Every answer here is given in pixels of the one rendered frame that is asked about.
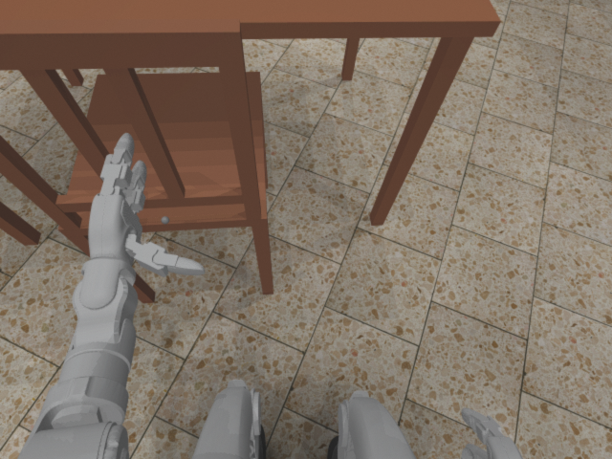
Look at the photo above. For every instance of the left robot hand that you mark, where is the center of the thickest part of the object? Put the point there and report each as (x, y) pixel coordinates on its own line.
(114, 214)

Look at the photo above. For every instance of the robot left forearm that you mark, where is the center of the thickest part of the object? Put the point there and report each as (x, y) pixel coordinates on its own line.
(92, 384)

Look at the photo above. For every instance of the chair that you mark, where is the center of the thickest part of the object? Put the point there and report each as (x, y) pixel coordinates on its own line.
(200, 135)

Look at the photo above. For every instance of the right robot shin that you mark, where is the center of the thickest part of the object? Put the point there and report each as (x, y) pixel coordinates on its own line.
(342, 454)

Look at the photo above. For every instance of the left robot upper arm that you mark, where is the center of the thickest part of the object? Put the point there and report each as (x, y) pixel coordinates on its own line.
(104, 440)

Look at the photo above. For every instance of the table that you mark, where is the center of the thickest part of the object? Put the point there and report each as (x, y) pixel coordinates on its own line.
(457, 22)

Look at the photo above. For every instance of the right robot hand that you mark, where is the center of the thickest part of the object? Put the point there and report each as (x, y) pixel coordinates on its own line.
(490, 434)

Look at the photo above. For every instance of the robot right thigh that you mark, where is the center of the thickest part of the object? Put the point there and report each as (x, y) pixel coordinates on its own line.
(367, 427)

